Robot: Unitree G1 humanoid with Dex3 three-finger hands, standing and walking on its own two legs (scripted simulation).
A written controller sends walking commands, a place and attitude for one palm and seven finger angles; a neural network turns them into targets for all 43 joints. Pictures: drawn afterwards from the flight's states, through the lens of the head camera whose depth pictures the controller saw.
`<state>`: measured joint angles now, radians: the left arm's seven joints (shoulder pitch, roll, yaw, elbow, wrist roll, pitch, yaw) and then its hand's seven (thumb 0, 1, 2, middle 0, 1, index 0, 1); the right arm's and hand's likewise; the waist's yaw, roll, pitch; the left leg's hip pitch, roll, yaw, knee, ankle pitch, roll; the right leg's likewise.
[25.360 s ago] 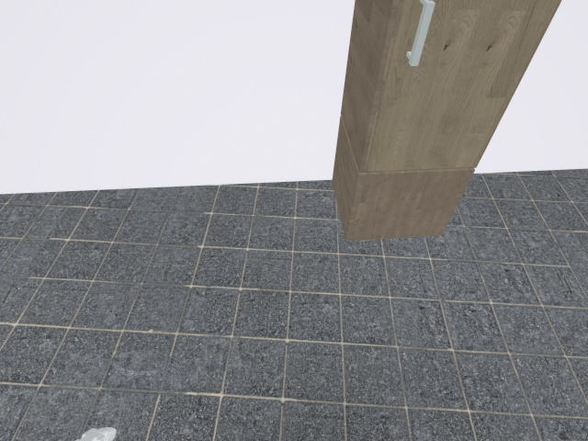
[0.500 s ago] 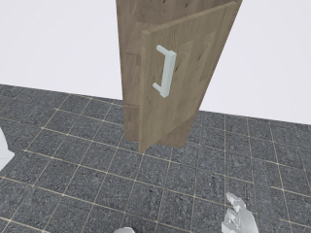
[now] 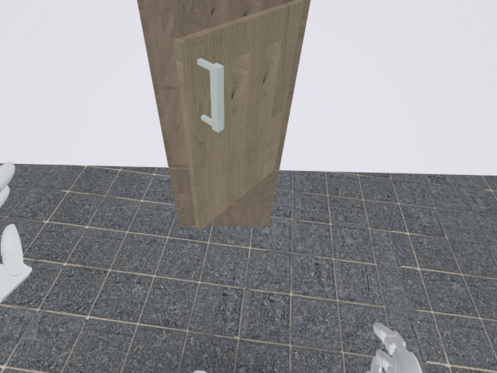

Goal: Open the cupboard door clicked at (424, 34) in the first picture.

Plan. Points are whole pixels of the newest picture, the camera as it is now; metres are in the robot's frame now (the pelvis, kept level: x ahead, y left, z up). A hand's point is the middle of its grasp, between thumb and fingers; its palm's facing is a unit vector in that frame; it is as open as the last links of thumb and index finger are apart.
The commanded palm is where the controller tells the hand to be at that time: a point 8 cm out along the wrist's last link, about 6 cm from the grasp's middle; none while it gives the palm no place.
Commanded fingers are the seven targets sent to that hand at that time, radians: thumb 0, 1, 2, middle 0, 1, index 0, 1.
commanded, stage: stop stepping back and stand still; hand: left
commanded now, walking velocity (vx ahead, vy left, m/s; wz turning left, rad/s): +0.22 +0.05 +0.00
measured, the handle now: (210, 96) +0.62 +0.10 +0.14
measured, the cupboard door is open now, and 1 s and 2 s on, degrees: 47 47 47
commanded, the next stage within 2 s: let the arm hang, fingers relaxed in 0.72 s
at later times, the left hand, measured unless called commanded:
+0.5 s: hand out of the picture +0.15 +0.29 +0.17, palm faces +0.43 -0.77 -0.46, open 7.4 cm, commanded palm +0.10 +0.33 +0.18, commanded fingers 0.00 0.90 0.90 -0.20 -0.30 -0.20 -0.30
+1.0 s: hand out of the picture +0.12 +0.28 -0.08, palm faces +0.04 -0.91 -0.42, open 7.4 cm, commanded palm none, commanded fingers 0.00 0.90 0.90 -0.20 -0.30 -0.20 -0.30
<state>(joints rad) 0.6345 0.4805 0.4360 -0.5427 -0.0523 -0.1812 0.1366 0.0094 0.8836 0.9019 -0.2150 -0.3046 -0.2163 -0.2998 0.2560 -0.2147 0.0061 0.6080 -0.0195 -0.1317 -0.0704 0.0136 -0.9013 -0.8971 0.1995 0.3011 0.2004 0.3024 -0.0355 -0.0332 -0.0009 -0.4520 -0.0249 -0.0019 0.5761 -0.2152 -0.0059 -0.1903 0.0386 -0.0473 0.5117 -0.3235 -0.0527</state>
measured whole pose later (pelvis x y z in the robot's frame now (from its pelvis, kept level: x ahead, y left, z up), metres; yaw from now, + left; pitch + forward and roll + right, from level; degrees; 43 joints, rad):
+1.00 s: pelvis -0.05 +0.03 +0.00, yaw +2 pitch -1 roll +0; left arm 0.22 0.33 0.06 0.53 0.04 0.02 0.00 0.00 0.90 0.90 -0.20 -0.30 -0.20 -0.30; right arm 0.12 -0.31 -0.01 0.86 -0.02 -0.03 0.01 0.01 -0.90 -0.90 0.20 0.30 0.20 0.30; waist -0.02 0.07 0.01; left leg -0.36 0.00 0.02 0.57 -0.20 0.02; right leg -0.30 -0.04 -0.06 0.58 -0.27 0.00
